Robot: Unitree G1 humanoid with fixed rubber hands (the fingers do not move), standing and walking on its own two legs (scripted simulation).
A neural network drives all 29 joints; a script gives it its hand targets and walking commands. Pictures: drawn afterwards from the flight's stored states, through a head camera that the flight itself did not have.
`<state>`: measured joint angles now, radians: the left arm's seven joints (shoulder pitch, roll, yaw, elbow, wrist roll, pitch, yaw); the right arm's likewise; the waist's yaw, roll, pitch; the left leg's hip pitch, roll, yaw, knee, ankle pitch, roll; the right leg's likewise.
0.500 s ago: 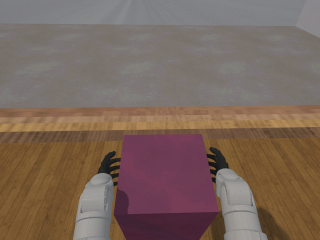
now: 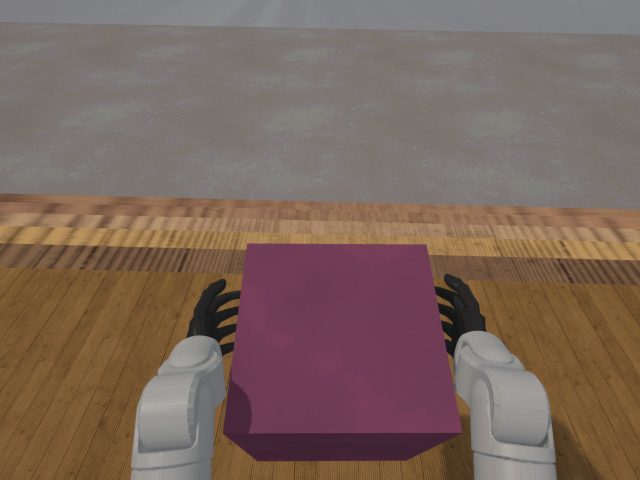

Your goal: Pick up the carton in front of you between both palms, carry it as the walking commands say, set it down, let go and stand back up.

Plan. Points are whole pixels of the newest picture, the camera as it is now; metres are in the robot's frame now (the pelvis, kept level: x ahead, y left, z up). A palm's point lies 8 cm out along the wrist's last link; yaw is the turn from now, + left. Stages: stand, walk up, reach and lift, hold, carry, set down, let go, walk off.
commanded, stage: carry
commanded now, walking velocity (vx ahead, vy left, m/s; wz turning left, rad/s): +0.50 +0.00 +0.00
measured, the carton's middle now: (334, 362) +0.28 -0.01 +0.02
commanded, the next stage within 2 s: none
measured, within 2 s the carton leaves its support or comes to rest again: neither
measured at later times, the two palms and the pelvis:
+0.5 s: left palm (250, 232) +0.49 +0.12 +0.06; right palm (440, 236) +0.47 -0.18 +0.07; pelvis +0.26 -0.02 -0.02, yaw -2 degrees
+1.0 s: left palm (266, 135) +0.80 +0.12 +0.07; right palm (404, 130) +0.79 -0.18 +0.08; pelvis +0.57 -0.03 -0.02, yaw -1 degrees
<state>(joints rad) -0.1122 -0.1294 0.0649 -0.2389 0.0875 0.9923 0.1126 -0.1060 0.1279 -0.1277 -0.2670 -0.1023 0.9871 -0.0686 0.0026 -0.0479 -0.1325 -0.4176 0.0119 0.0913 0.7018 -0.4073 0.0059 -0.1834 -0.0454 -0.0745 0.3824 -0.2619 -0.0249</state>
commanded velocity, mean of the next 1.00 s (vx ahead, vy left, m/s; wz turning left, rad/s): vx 0.50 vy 0.00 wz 0.00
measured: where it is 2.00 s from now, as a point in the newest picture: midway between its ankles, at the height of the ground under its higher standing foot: (322, 271)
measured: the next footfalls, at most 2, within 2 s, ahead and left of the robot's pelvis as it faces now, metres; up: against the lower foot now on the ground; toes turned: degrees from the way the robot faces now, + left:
left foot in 0.12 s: +0.14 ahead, +0.11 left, +0.00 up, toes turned +10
right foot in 0.52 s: +0.44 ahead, -0.14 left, +0.00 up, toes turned -15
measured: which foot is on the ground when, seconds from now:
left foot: up 0.00-0.10, down 0.12-0.52, up 0.54-0.98, down 1.00-1.00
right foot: down 0.00-0.14, up 0.16-0.50, down 0.52-1.00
